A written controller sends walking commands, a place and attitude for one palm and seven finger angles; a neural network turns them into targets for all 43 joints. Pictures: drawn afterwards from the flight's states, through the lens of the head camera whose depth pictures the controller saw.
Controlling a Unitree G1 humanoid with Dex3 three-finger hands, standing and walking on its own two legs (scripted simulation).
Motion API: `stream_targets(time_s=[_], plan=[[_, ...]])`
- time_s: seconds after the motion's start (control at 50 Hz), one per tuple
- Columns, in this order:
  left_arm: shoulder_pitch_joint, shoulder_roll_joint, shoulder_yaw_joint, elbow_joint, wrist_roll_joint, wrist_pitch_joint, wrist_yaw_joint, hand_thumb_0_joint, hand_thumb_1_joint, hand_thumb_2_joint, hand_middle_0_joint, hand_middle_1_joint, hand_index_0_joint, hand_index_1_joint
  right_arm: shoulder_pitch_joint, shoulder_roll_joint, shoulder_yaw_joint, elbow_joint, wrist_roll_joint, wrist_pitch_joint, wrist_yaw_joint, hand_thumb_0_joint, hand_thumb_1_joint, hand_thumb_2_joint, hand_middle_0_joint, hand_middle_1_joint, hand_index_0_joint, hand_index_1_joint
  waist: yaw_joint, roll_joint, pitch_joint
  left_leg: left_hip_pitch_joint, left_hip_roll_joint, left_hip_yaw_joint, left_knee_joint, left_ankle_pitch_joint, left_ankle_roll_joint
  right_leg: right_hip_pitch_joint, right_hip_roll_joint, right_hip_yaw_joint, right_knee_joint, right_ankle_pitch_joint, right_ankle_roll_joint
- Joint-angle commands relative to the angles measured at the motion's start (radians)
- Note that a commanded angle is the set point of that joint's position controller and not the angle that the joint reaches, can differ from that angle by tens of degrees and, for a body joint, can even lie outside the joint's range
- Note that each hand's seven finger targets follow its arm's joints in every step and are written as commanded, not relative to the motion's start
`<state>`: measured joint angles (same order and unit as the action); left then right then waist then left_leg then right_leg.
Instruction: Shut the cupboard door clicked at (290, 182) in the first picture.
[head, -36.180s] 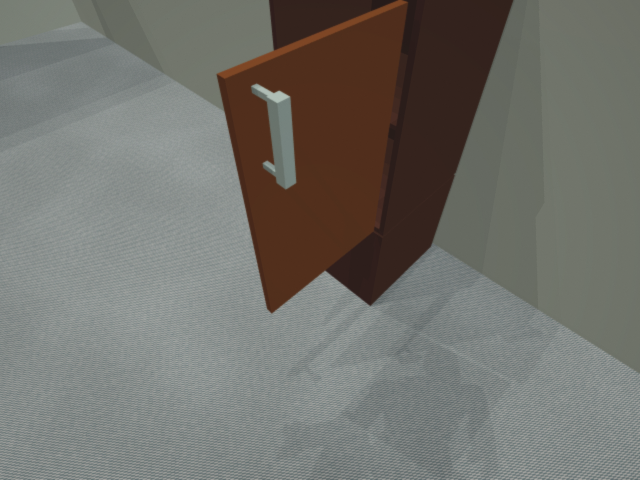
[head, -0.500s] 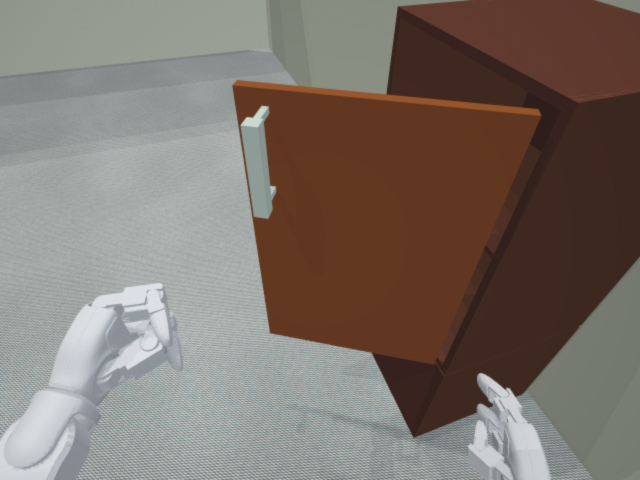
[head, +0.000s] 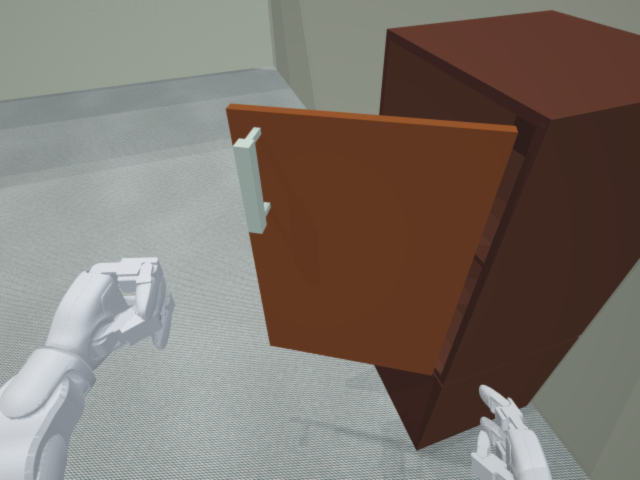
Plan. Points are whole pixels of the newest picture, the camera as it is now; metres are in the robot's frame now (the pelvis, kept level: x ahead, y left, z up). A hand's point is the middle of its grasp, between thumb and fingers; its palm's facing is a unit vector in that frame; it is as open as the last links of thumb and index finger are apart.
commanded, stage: raise the hand and make a fist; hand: left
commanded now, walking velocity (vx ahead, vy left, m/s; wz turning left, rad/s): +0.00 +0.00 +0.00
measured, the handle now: (256, 181) +0.48 +0.15 +0.16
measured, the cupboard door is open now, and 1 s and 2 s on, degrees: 59 59 59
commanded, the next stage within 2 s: bring the fist close to the handle in 0.18 s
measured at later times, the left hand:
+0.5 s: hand (172, 308) +0.24 +0.18 +0.16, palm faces -0.09 -0.99 -0.07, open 3.1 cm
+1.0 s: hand (235, 242) +0.34 +0.15 +0.16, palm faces -0.12 -0.99 -0.04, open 3.1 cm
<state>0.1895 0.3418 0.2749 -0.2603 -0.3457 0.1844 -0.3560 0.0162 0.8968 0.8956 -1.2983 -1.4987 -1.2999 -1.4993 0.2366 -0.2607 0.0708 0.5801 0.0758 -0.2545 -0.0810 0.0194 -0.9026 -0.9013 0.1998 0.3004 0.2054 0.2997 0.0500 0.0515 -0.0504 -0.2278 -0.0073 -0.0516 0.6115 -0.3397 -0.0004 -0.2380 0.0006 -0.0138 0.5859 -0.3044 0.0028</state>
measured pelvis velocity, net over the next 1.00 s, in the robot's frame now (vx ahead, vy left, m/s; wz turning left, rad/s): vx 0.00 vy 0.00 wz -0.01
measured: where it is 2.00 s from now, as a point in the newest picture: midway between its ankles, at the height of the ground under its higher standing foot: outside the picture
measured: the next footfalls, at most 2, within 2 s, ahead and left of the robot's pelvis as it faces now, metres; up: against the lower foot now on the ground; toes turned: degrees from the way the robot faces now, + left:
none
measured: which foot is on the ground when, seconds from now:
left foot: down 0.00-1.00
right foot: down 0.00-1.00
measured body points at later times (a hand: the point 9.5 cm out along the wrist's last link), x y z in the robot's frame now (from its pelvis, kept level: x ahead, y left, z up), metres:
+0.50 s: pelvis -0.01 +0.00 +0.00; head -0.05 -0.01 +0.45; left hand +0.24 +0.24 +0.17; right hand +0.18 -0.21 -0.06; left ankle +0.00 +0.12 -0.73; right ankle +0.01 -0.12 -0.73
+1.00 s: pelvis +0.00 +0.00 +0.00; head -0.01 -0.02 +0.45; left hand +0.34 +0.20 +0.16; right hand +0.16 -0.24 -0.08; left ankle +0.00 +0.12 -0.73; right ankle +0.01 -0.12 -0.73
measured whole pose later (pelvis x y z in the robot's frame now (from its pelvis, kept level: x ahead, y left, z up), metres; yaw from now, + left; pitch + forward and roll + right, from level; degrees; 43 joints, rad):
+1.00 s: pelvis +0.00 +0.00 +0.00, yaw -1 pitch -1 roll +0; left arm -0.30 0.28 0.15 0.16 -0.24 0.18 -0.22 0.02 0.90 0.90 -1.30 -1.50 -1.30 -1.50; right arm 0.23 -0.26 0.06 0.63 0.07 -0.18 -0.09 0.02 -0.90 -0.90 0.20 0.30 0.20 0.30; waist 0.01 0.04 -0.02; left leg -0.25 -0.01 -0.04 0.59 -0.33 0.00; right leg -0.28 0.00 0.00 0.60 -0.30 0.00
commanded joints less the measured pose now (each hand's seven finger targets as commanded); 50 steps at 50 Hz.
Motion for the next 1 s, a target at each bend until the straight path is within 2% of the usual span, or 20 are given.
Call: stream_targets(time_s=[0.0,0.04,0.1,0.12,0.18,0.2,0.26,0.36,0.4,0.42,0.48,0.5,0.6,0.66,0.7,0.76,0.84,0.9,0.96,0.98], plan=[[-0.191,0.206,0.112,-0.232,-0.013,-0.097,0.026,0.000,0.900,0.900,-1.300,-1.500,-1.300,-1.500,-0.151,-0.098,-0.041,-0.175,-0.003,-0.063,-0.008,0.000,-0.900,-0.900,0.200,0.300,0.200,0.300,0.007,-0.037,-0.080,0.007,-0.006,0.036,-0.090,0.207,0.038,0.031,0.000,-0.018,-0.106,0.182,-0.008],[-0.200,0.174,0.085,-0.239,-0.007,-0.106,0.031,0.000,0.900,0.900,-1.300,-1.500,-1.300,-1.500,-0.148,-0.091,-0.039,-0.176,-0.004,-0.066,-0.009,0.000,-0.900,-0.900,0.200,0.300,0.200,0.300,0.003,0.014,-0.079,0.018,-0.008,0.036,-0.101,0.203,0.036,0.027,0.001,-0.029,-0.099,0.178,-0.010],[-0.199,0.201,0.100,-0.209,-0.002,-0.104,0.035,0.000,0.900,0.900,-1.300,-1.500,-1.300,-1.500,-0.144,-0.101,-0.040,-0.164,-0.004,-0.065,-0.012,0.000,-0.900,-0.900,0.200,0.300,0.200,0.300,0.002,-0.024,-0.045,0.001,-0.004,0.033,-0.104,0.166,0.037,0.014,0.002,-0.020,-0.120,0.126,-0.008],[-0.203,0.166,0.070,-0.215,0.000,-0.101,0.030,0.000,0.900,0.900,-1.300,-1.500,-1.300,-1.500,-0.148,-0.097,-0.039,-0.167,-0.003,-0.064,-0.012,0.000,-0.900,-0.900,0.200,0.300,0.200,0.300,-0.001,-0.015,-0.055,0.005,-0.007,0.034,-0.108,0.160,0.039,0.014,0.001,-0.023,-0.117,0.112,-0.008],[-0.209,0.159,0.061,-0.211,-0.004,-0.094,0.023,0.000,0.900,0.900,-1.300,-1.500,-1.300,-1.500,-0.151,-0.098,-0.038,-0.168,-0.001,-0.067,-0.014,0.000,-0.900,-0.900,0.200,0.300,0.200,0.300,-0.004,0.000,-0.054,0.014,-0.008,0.031,-0.113,0.149,0.037,0.006,0.004,-0.031,-0.115,0.103,-0.008],[-0.202,0.190,0.090,-0.208,-0.006,-0.093,0.025,0.000,0.900,0.900,-1.300,-1.500,-1.300,-1.500,-0.153,-0.102,-0.040,-0.164,-0.003,-0.069,-0.015,0.000,-0.900,-0.900,0.200,0.300,0.200,0.300,0.001,-0.013,-0.055,0.010,-0.005,0.030,-0.106,0.153,0.037,0.014,0.001,-0.017,-0.123,0.104,-0.009],[-0.202,0.163,0.071,-0.211,-0.009,-0.091,0.021,0.000,0.900,0.900,-1.300,-1.500,-1.300,-1.500,-0.154,-0.098,-0.037,-0.169,-0.002,-0.071,-0.015,0.000,-0.900,-0.900,0.200,0.300,0.200,0.300,-0.001,-0.011,-0.054,0.011,-0.007,0.028,-0.115,0.143,0.037,0.008,0.004,-0.031,-0.118,0.095,-0.007],[-0.377,0.116,-0.012,-0.165,0.010,-0.096,0.040,0.000,0.900,0.900,-1.300,-1.500,-1.300,-1.500,-0.149,-0.101,-0.034,-0.146,0.000,-0.072,-0.027,0.000,-0.900,-0.900,0.200,0.300,0.200,0.300,-0.027,-0.013,-0.015,0.010,-0.007,0.017,-0.128,0.063,0.038,-0.039,0.008,-0.033,-0.124,0.004,-0.006],[-0.413,0.138,-0.009,-0.157,0.025,-0.098,0.057,0.000,0.900,0.900,-1.300,-1.500,-1.300,-1.500,-0.145,-0.104,-0.036,-0.139,-0.001,-0.072,-0.031,0.000,-0.900,-0.900,0.200,0.300,0.200,0.300,-0.023,-0.010,-0.035,0.018,-0.005,0.018,-0.129,0.063,0.037,-0.027,0.005,-0.026,-0.123,0.008,-0.009],[-0.426,0.099,-0.043,-0.148,0.032,-0.093,0.060,0.000,0.900,0.900,-1.300,-1.500,-1.300,-1.500,-0.151,-0.095,-0.032,-0.145,-0.002,-0.073,-0.030,0.000,-0.900,-0.900,0.200,0.300,0.200,0.300,-0.021,-0.002,-0.048,0.020,-0.008,0.014,-0.135,0.062,0.039,-0.027,0.004,-0.030,-0.115,0.009,-0.010],[-0.488,0.094,-0.057,-0.097,0.053,-0.082,0.082,0.000,0.900,0.900,-1.300,-1.500,-1.300,-1.500,-0.147,-0.095,-0.032,-0.137,-0.001,-0.061,-0.030,0.000,-0.900,-0.900,0.200,0.300,0.200,0.300,-0.025,-0.006,-0.045,0.016,-0.007,0.011,-0.143,0.058,0.034,-0.033,0.005,-0.040,-0.105,0.016,-0.012],[-0.479,0.119,-0.035,-0.062,0.055,-0.076,0.091,0.000,0.900,0.900,-1.300,-1.500,-1.300,-1.500,-0.143,-0.099,-0.034,-0.131,-0.005,-0.057,-0.030,0.000,-0.900,-0.900,0.200,0.300,0.200,0.300,-0.019,-0.050,-0.049,0.006,-0.003,0.012,-0.140,0.062,0.036,-0.024,0.004,-0.034,-0.111,0.013,-0.011],[-0.545,0.150,0.006,0.006,0.066,-0.062,0.120,0.000,0.900,0.900,-1.300,-1.500,-1.300,-1.500,-0.153,-0.097,-0.033,-0.135,-0.008,-0.029,-0.022,0.000,-0.900,-0.900,0.200,0.300,0.200,0.300,-0.006,-0.033,-0.090,0.007,-0.003,0.021,-0.134,0.116,0.032,0.005,0.000,-0.029,-0.100,0.057,-0.018],[-0.614,0.101,-0.031,0.037,0.065,-0.060,0.123,0.000,0.900,0.900,-1.300,-1.500,-1.300,-1.500,-0.157,-0.093,-0.033,-0.139,-0.005,-0.017,-0.019,0.000,-0.900,-0.900,0.200,0.300,0.200,0.300,-0.018,-0.030,-0.114,0.019,-0.006,0.030,-0.125,0.144,0.031,0.002,0.001,-0.031,-0.092,0.098,-0.016],[-0.641,0.146,0.002,0.074,0.068,-0.063,0.127,0.000,0.900,0.900,-1.300,-1.500,-1.300,-1.500,-0.148,-0.100,-0.038,-0.131,-0.007,-0.011,-0.019,0.000,-0.900,-0.900,0.200,0.300,0.200,0.300,-0.019,-0.063,-0.121,0.010,-0.005,0.034,-0.116,0.153,0.033,0.013,-0.001,-0.021,-0.098,0.108,-0.015],[-0.720,0.090,-0.060,0.099,0.077,-0.069,0.122,0.000,0.900,0.900,-1.300,-1.500,-1.300,-1.500,-0.149,-0.097,-0.038,-0.134,-0.003,-0.003,-0.018,0.000,-0.900,-0.900,0.200,0.300,0.200,0.300,-0.034,-0.034,-0.129,0.026,-0.007,0.036,-0.113,0.167,0.031,-0.003,0.000,-0.025,-0.086,0.135,-0.017],[-0.812,0.086,-0.077,0.152,0.086,-0.074,0.127,0.000,0.900,0.900,-1.300,-1.500,-1.300,-1.500,-0.138,-0.101,-0.043,-0.126,-0.003,0.008,-0.022,0.000,-0.900,-0.900,0.200,0.300,0.200,0.300,-0.048,-0.032,-0.145,0.035,-0.008,0.038,-0.108,0.163,0.032,-0.016,0.000,-0.022,-0.088,0.137,-0.016],[-0.830,0.143,-0.021,0.201,0.091,-0.080,0.143,0.000,0.900,0.900,-1.300,-1.500,-1.300,-1.500,-0.124,-0.107,-0.047,-0.117,-0.008,0.020,-0.020,0.000,-0.900,-0.900,0.200,0.300,0.200,0.300,-0.034,-0.064,-0.187,0.036,-0.008,0.039,-0.100,0.205,0.032,0.020,-0.001,-0.017,-0.081,0.183,-0.019],[-0.874,0.106,-0.045,0.215,0.094,-0.088,0.146,0.000,0.900,0.900,-1.300,-1.500,-1.300,-1.500,-0.125,-0.099,-0.048,-0.121,-0.009,0.029,-0.013,0.000,-0.900,-0.900,0.200,0.300,0.200,0.300,-0.037,-0.026,-0.217,0.053,-0.009,0.045,-0.094,0.261,0.028,0.031,-0.004,-0.019,-0.063,0.260,-0.022],[-0.866,0.113,-0.030,0.234,0.093,-0.088,0.148,0.000,0.900,0.900,-1.300,-1.500,-1.300,-1.500,-0.118,-0.101,-0.050,-0.119,-0.010,0.034,-0.011,0.000,-0.900,-0.900,0.200,0.300,0.200,0.300,-0.036,-0.054,-0.226,0.048,-0.010,0.048,-0.090,0.276,0.029,0.044,-0.003,-0.019,-0.061,0.286,-0.020]])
